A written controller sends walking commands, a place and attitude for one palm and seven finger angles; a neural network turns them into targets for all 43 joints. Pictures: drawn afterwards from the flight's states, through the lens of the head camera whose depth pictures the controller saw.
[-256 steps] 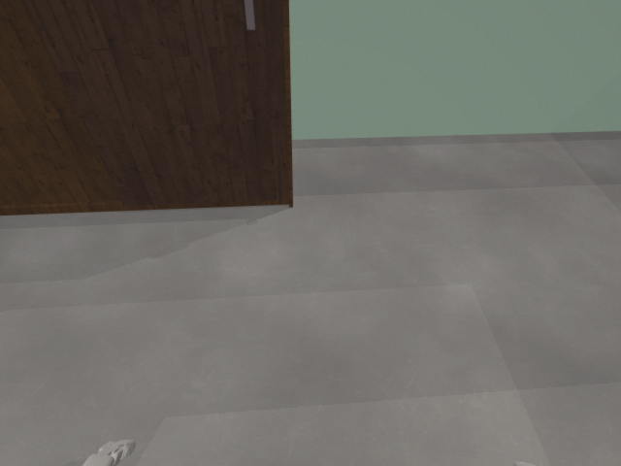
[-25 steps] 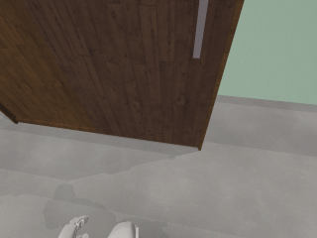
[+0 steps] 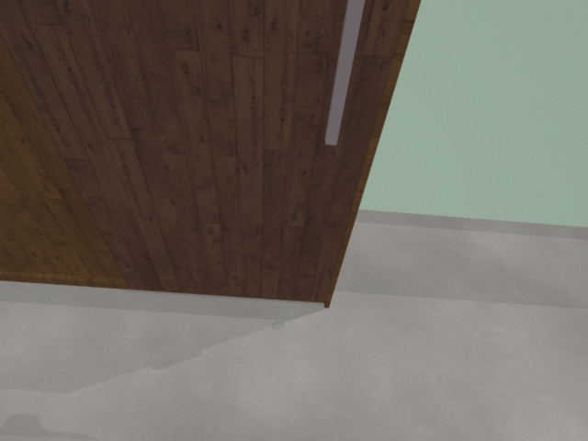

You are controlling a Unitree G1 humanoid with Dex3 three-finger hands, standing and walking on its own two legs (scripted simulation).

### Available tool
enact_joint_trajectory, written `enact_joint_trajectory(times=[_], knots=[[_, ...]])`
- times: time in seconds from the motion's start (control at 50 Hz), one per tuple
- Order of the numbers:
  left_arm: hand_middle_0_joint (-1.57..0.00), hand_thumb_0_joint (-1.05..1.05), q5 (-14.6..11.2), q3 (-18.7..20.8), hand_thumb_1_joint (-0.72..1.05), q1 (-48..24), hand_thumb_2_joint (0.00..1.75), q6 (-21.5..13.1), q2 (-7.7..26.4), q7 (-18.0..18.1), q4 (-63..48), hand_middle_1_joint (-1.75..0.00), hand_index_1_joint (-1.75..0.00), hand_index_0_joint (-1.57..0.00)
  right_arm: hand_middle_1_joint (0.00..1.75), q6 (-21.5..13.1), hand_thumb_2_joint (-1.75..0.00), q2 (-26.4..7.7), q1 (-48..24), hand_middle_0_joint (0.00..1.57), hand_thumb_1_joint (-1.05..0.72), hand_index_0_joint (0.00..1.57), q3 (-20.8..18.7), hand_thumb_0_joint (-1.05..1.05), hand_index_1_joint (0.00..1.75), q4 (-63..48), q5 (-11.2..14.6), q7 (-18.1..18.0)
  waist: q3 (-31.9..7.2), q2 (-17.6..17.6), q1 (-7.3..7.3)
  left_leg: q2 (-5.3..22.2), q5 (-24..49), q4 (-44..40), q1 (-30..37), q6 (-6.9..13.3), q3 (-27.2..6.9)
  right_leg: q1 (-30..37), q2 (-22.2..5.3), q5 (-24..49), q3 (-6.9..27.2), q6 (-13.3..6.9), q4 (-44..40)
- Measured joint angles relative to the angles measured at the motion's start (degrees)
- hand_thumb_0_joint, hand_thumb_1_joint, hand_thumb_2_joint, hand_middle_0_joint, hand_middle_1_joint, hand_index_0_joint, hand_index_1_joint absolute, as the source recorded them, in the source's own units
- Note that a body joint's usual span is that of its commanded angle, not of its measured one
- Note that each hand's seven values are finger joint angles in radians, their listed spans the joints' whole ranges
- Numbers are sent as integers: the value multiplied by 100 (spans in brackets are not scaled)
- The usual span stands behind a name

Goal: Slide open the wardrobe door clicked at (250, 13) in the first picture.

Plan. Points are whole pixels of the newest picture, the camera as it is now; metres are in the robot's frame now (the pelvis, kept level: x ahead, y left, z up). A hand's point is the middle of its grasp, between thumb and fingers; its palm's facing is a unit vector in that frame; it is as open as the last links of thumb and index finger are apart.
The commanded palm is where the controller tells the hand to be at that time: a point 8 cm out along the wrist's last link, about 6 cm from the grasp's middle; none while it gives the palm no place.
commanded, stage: take the last steps up to it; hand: right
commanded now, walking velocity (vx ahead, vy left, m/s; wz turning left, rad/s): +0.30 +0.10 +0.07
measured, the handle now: (342, 66) +0.71 -0.04 +0.19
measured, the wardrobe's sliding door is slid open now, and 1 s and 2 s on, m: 0.00 0.00 0.00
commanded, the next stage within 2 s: come to a stop and stand still in 0.64 s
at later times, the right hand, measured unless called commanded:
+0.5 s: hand out of the picture +0.17 -0.20 -0.18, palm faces -0.04 +0.99 -0.16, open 7.4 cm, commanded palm none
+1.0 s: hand (366, 359) +0.32 -0.13 -0.20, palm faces +0.02 +0.98 -0.19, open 7.3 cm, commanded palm none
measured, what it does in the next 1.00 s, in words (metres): walks ahead: right foot, then left foot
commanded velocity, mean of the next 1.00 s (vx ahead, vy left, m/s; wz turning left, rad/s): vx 0.09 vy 0.04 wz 0.03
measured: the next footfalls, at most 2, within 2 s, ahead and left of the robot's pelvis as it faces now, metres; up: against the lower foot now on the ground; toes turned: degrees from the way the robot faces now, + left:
right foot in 0.18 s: +0.05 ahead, -0.14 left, +0.00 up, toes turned -8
left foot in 0.64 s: +0.31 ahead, +0.16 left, +0.00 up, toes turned +12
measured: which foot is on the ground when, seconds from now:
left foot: down 0.00-0.18, up 0.20-0.62, down 0.64-1.00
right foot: up 0.00-0.16, down 0.18-0.64, up 0.66-0.96, down 0.98-1.00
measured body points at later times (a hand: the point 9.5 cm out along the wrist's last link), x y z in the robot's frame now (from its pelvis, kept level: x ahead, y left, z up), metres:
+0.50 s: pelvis +0.11 -0.01 +0.00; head +0.14 -0.03 +0.45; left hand +0.02 +0.19 -0.15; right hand +0.17 -0.25 -0.17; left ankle +0.19 +0.15 -0.68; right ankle +0.01 -0.13 -0.74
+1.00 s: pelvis +0.25 +0.04 -0.02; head +0.27 +0.03 +0.43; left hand +0.33 +0.28 -0.16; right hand +0.32 -0.19 -0.18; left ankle +0.27 +0.15 -0.74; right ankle +0.32 -0.04 -0.75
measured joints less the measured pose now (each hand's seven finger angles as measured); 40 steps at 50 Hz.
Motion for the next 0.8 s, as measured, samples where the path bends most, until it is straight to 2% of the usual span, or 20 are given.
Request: enact_joint_trajectory(times=[0.1, 0.16, 0.2, 0.24, 0.3, 0.36, 0.46, 0.54, 0.62, 0.64, 0.66, 0.7, 0.72, 0.76, 0.8], knots=[[-20, 0, -22, -41, 91, -47, 90, -88, -144, 20, 135, -30, -30, -20, 30, -13, -90, -1, 331, 20, -90, 20, -35, 0, 30, 380, -33, 44, -30, 206, -171, -57, -34, -117, 82, -34, 58, 403, -117, -350, -269, -68, -1176], [-20, 0, -38, -101, 91, -103, 90, -259, -246, 64, 119, -30, -30, -20, 30, 38, -90, -34, 521, 20, -90, 20, -77, 0, 30, 632, 6, 66, -36, 305, -209, -94, -215, 105, 40, -119, 57, 834, -83, -53, -465, -115, -2160], [-20, 0, -33, -133, 91, -141, 90, -422, -356, 117, 131, -30, -30, -20, 30, 110, -90, -81, 620, 20, -90, 20, -101, 0, 30, 802, 49, 91, -27, 458, -187, -19, -604, 733, -165, -151, -52, 1012, -16, 174, -566, -180, -2385], [-20, 0, -12, -151, 92, -77, 90, -514, -454, 182, 104, -30, -30, -20, 30, 248, -90, -110, 660, 20, -90, 20, -124, 0, 30, 922, 3, 129, -65, 537, -135, -10, -1041, 1841, -580, -126, -240, 1184, -13, 26, -691, -209, -2393], [-20, 0, -11, -171, 93, 156, 90, -598, -483, 280, 133, -30, -30, -20, 30, 335, -90, -164, 507, 20, -91, 20, -180, 0, 30, 958, -54, 211, -92, 501, -4, 69, -757, 3118, -1244, -158, -360, 1554, -13, 55, -739, -206, -2819], [-20, 0, -24, -218, 93, 419, 90, -641, -542, 317, 276, -30, -30, -20, 30, 278, -90, -266, 200, 20, -91, 20, -240, 1, 30, 795, -56, 246, -15, 483, 27, 225, -250, 3663, -1814, -257, -494, 1891, 7, 174, -757, -184, -3264], [-20, 0, -37, -263, 92, 836, 90, -642, -682, 327, 517, -30, -30, -20, 30, 265, -90, -403, -380, 19, -91, 20, -292, 0, 30, 487, -26, 240, 142, 445, 88, 401, 216, 3585, -2437, -352, -546, 2316, -27, 104, -848, -70, -3621], [-20, 0, 3, -236, 91, 1051, 90, -599, -715, 302, 641, -30, -30, -20, 30, 256, -90, -420, -855, 19, -91, 20, -272, 0, 30, 299, 12, 246, 320, 339, 264, 425, 276, 2452, -2391, -297, -373, 2551, -119, -146, -915, 93, -3607], [-20, 0, -7, -178, 91, 1211, 90, -536, -668, 267, 761, -30, -30, -21, 30, 86, -90, -402, -1197, 19, -91, 20, -230, 0, 30, 145, 29, 244, 449, 178, 416, 193, 340, 1193, -1812, -109, -162, 2622, -343, -693, -921, 316, -3043], [-20, 0, -35, -167, 91, 1266, 90, -515, -673, 244, 802, -30, -30, -21, 30, -18, -90, -418, -1233, 19, -91, 20, -225, 0, 30, 109, 17, 236, 436, 197, 401, 171, 655, 967, -1631, -35, -136, 2465, -401, -898, -893, 297, -2519], [-20, 0, -75, -160, 91, 1209, 90, -464, -641, 225, 840, -30, -30, -21, 30, -117, -90, -382, -1293, 19, -91, 20, -239, 0, 30, 100, 13, 202, 481, 144, 359, 124, 646, 1201, -1685, 9, -111, 2145, -457, -1082, -715, 203, -1638], [-20, 0, -140, -142, 91, 999, 90, -356, -541, 223, 812, -30, -30, -21, 30, -209, -90, -274, -1348, 19, -91, 20, -203, 0, 30, 104, 55, 139, 570, 28, 346, 46, 212, 1470, -1586, 50, -24, 1384, -353, -1244, -218, -18, 177], [-20, 0, -150, -120, 91, 887, 90, -331, -495, 223, 769, -30, -30, -20, 30, -206, -90, -222, -1335, 19, -91, 20, -177, 0, 30, 122, 63, 114, 566, -1, 334, 16, 83, 1415, -1457, 58, 15, 1035, -295, -1148, -122, -84, 822], [-20, 0, -124, -95, 91, 634, 90, -314, -412, 218, 639, -30, -30, -20, 30, -171, -90, -132, -1250, 20, -91, 20, -130, 0, 30, 168, 65, 60, 507, -10, 296, -35, 51, 1154, -1185, 29, 71, 430, -241, -852, -127, -152, 1480], [-20, 0, -98, -90, 91, 350, 90, -327, -339, 239, 463, -30, -30, -20, 30, -154, -90, -47, -1134, 20, -91, 20, -110, -1, 30, 234, 66, -16, 432, -6, 259, -92, 120, 851, -947, 44, 107, 8, -220, -651, -196, -133, 1349]])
